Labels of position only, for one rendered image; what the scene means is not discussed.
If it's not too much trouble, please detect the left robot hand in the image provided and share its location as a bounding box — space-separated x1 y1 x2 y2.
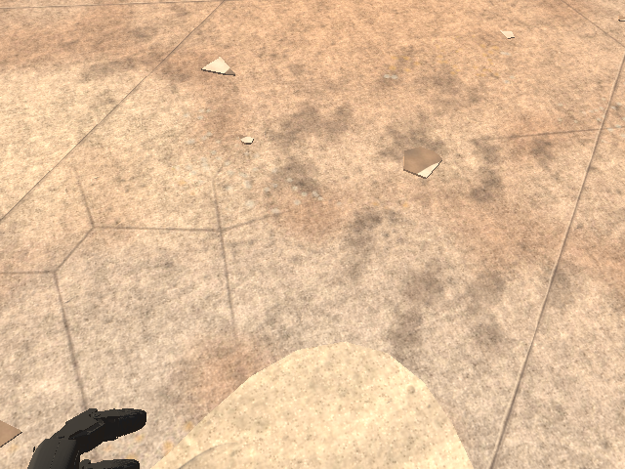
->
27 408 146 469

